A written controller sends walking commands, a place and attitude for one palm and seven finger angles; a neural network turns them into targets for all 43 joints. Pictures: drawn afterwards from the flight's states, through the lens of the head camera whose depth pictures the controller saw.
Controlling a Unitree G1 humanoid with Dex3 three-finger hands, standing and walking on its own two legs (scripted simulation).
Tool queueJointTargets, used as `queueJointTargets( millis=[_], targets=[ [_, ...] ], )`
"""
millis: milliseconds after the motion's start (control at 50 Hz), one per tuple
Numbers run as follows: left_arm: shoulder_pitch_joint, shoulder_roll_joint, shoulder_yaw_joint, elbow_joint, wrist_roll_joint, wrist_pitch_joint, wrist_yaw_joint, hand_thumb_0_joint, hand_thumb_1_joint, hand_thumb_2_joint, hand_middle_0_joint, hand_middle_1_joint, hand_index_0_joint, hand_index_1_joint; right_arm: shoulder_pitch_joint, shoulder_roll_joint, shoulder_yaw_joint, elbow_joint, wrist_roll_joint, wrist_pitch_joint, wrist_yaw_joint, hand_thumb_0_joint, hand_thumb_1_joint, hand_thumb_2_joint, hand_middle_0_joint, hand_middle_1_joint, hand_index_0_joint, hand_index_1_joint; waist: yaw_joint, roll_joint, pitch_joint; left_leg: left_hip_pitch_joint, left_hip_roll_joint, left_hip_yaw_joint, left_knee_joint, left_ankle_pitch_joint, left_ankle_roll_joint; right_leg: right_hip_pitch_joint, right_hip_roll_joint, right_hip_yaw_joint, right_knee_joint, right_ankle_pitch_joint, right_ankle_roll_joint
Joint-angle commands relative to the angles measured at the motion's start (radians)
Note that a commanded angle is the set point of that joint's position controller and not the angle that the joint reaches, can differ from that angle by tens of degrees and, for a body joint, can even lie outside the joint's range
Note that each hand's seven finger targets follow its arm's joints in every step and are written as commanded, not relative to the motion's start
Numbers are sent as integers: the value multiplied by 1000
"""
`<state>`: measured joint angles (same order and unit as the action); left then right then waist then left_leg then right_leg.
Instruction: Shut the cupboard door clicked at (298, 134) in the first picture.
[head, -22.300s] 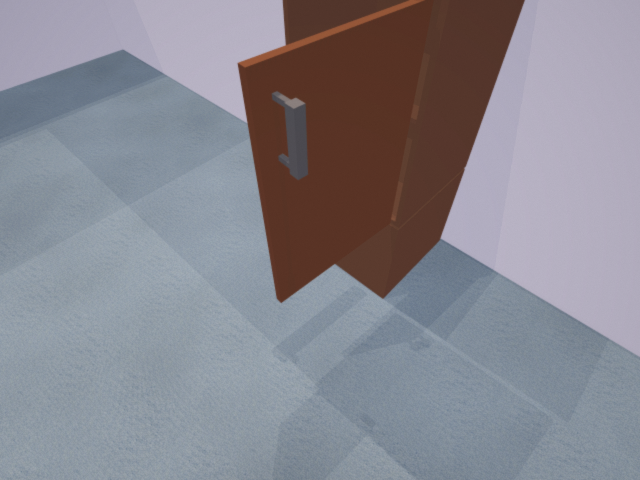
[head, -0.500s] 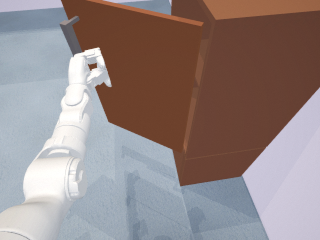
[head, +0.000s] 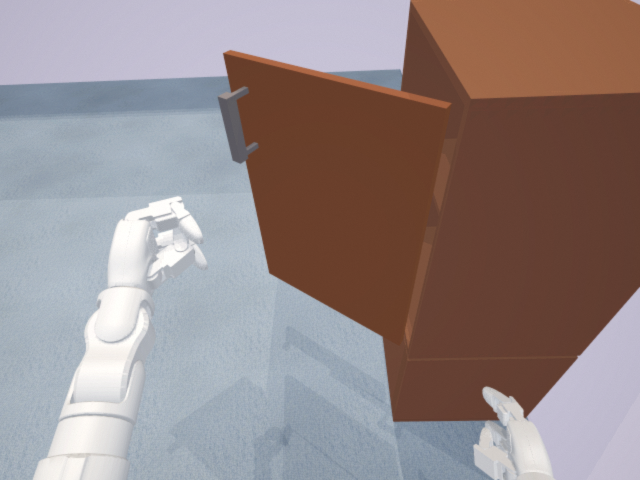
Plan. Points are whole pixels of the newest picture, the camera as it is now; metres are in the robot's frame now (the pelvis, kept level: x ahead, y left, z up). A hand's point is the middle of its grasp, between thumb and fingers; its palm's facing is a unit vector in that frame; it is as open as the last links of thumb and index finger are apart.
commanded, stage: draw the hand back to the body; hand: left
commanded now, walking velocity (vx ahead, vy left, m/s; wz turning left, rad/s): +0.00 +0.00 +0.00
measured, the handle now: (241, 125) +0.68 +0.20 +0.13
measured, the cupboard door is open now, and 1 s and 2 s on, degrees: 55 55 55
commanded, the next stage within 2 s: step back with the hand held close in 0.92 s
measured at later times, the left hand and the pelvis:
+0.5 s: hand (69, 334) +0.22 +0.27 +0.15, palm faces +0.44 -0.81 -0.38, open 5.7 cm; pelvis +0.01 +0.01 +0.00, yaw +1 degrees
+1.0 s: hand (42, 351) +0.19 +0.28 +0.16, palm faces +0.48 -0.79 -0.38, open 7.4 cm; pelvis +0.01 +0.01 +0.00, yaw +1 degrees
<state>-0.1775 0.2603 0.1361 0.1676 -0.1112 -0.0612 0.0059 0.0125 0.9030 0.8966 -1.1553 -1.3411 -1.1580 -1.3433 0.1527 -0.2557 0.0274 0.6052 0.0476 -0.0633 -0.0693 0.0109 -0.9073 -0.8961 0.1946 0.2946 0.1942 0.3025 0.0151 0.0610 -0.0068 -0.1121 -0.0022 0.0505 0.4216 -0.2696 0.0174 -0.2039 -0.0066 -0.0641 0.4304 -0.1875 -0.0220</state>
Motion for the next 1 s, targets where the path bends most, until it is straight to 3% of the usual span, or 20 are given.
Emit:
queueJointTargets(
  millis=[0,80,140,240,300,380,480,520,580,640,680,820,980],
  targets=[
    [-258,193,82,-327,26,-74,57,0,900,900,-915,-1080,-915,-1080,-77,-80,-24,-123,-10,-13,-9,0,-900,-900,200,300,200,300,-5,-20,-117,-19,4,-26,-109,114,12,149,-9,51,-108,56,3],
    [-178,204,96,-444,40,-79,80,0,900,900,-805,-960,-805,-960,-85,-73,-22,-129,-24,-15,-11,0,-900,-900,200,300,200,300,3,44,-140,20,2,-34,-114,172,4,188,-5,42,-106,111,-3],
    [-53,195,110,-503,42,-78,88,0,900,900,-723,-870,-723,-870,-86,-69,-22,-136,-31,-19,-7,0,-900,-900,200,300,200,300,15,18,-156,39,2,-39,-107,244,1,210,0,31,-92,178,-2],
    [166,214,175,-525,38,-67,91,0,900,900,-585,-720,-585,-720,-91,-70,-28,-139,-37,-7,-1,0,-900,-900,200,300,200,300,30,-55,-94,4,8,-42,-107,266,0,214,-2,27,-93,189,2],
    [262,239,220,-588,37,-71,92,0,900,900,-502,-630,-502,-630,-97,-69,-34,-144,-38,-6,2,0,-900,-900,200,300,200,300,41,-20,-103,-2,8,-41,-101,275,-2,228,-8,32,-89,188,2],
    [395,274,286,-648,38,-83,103,0,900,900,-393,-510,-393,-510,-94,-70,-44,-140,-41,-19,2,0,-900,-900,200,300,200,300,51,-26,-97,-15,11,-42,-91,282,-3,227,-8,32,-86,179,4],
    [525,290,335,-730,43,-95,117,0,900,900,-255,-360,-255,-360,-86,-69,-53,-137,-40,-48,-2,0,-900,-900,200,300,200,300,55,39,-70,-16,17,-43,-88,303,-10,205,-9,26,-82,168,5],
    [592,286,353,-740,42,-97,121,0,900,900,-200,-300,-200,-300,-73,-64,-57,-137,-40,-56,-3,0,-900,-900,200,300,200,300,57,3,-64,-20,19,-42,-85,314,-10,200,-8,24,-77,176,7],
    [503,252,299,-724,53,-99,121,0,900,900,-200,-300,-200,-300,-72,-76,-58,-117,-41,-70,-7,0,-900,-900,200,300,200,300,33,2,9,-25,19,-42,-96,241,-6,135,-9,25,-100,105,7],
    [467,246,289,-701,56,-100,129,0,900,900,-200,-300,-200,-300,-70,-76,-58,-112,-40,-78,-13,0,-900,-900,200,300,200,300,33,2,21,-26,18,-49,-110,177,-2,122,-9,24,-104,42,6],
    [473,261,303,-687,55,-101,130,0,900,900,-200,-300,-200,-300,-72,-79,-58,-109,-41,-81,-15,0,-900,-900,200,300,200,300,39,-20,16,-32,15,-53,-115,149,1,131,-10,28,-112,17,5],
    [490,268,318,-735,54,-106,130,0,900,900,-200,-300,-200,-300,-85,-64,-50,-119,-43,-83,-10,0,-900,-900,200,300,200,300,49,39,-5,-41,13,-52,-119,151,-5,170,-9,34,-110,30,0],
    [526,267,329,-710,52,-99,125,0,900,900,-200,-300,-200,-300,-81,-65,-51,-120,-46,-82,-9,0,-900,-900,200,300,200,300,50,10,4,-42,19,-50,-117,171,-7,168,-6,33,-113,46,0]
  ],
)
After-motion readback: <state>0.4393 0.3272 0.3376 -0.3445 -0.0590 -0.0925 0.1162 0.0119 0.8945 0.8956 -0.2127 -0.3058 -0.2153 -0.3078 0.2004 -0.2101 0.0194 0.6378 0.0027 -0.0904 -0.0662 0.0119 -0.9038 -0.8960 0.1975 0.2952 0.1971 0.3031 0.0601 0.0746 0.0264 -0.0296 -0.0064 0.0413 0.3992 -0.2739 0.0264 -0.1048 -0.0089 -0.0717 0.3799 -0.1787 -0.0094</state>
